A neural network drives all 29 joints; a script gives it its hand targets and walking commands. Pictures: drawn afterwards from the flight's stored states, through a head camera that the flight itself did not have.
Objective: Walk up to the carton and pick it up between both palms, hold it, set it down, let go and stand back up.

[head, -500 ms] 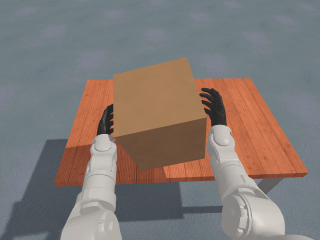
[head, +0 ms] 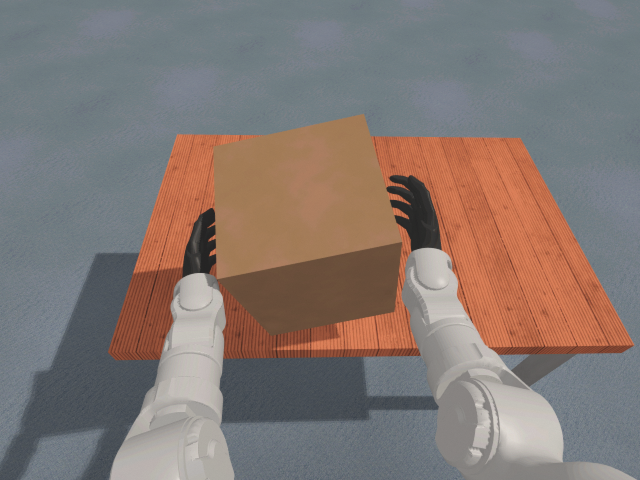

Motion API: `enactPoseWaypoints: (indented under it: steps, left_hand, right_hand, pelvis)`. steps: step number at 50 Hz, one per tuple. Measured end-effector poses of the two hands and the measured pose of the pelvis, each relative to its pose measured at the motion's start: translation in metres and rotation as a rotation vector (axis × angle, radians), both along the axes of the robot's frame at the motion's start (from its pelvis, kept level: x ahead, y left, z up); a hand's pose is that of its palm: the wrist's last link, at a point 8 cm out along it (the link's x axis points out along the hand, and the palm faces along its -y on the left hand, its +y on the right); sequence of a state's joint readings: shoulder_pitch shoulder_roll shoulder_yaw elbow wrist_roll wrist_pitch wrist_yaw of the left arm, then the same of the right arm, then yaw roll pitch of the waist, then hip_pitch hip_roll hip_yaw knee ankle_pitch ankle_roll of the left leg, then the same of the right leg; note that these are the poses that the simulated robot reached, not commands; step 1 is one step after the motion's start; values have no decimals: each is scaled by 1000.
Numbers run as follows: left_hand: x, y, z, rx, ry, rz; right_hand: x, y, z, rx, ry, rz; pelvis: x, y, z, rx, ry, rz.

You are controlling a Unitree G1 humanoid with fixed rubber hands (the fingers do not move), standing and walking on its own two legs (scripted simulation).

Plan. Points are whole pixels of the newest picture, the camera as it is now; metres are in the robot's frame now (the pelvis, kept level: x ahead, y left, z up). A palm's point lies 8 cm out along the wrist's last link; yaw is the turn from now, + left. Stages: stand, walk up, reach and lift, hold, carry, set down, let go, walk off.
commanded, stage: set down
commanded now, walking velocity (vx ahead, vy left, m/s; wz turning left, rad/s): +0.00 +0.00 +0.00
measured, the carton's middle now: (312, 237) +0.45 +0.05 +0.01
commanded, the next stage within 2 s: none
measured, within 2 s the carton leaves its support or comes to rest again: rests again in 1.54 s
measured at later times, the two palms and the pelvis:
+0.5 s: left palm (214, 276) +0.37 +0.18 +0.01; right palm (425, 247) +0.41 -0.11 +0.04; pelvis +0.00 -0.01 +0.00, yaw -1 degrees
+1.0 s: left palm (219, 286) +0.37 +0.18 -0.03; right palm (416, 258) +0.42 -0.11 +0.00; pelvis +0.01 +0.00 -0.01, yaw -1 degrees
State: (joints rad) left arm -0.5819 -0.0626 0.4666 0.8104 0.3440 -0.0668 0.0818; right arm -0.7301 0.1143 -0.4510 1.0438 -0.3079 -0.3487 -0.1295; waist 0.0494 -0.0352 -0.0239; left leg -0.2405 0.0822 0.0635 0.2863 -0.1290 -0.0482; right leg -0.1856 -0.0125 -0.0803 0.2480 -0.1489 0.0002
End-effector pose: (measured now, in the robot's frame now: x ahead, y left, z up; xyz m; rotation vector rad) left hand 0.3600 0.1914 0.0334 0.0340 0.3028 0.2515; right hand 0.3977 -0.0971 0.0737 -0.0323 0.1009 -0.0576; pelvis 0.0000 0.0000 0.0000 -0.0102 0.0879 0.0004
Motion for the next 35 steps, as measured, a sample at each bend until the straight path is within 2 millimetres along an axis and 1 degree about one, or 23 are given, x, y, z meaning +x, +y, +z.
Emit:
enactPoseWaypoints:
  steps: [4,9,13,18,24,28,35]
  left_hand:
    - [4,-1,4,5,-11,3]
    - [9,-6,6,4,-12,1]
    - [10,-11,0,-21,1,-1]
    - [10,-16,-14,-38,22,-1]
    - [8,-13,-26,-43,28,20]
    - [9,-9,-27,-31,15,33]
    - [15,-3,-29,-28,18,39]
  right_hand:
    - [3,-2,-1,-1,2,2]
    - [4,-10,-6,2,24,-4]
    - [3,-16,-12,-13,47,-6]
    - [3,-19,-20,-27,72,-5]
    - [7,-15,-29,-24,81,5]
    - [13,-9,-31,1,71,4]
    - [20,-4,-36,-7,78,24]
  pelvis:
    - [1,2,0,-1,16,-7]
    - [1,1,0,0,21,-13]
    - [1,-3,0,2,24,-14]
    - [1,-6,-1,3,38,-20]
    - [3,-6,-2,2,92,-19]
    - [5,-4,-3,1,125,-16]
    - [7,-1,-4,1,144,-9]
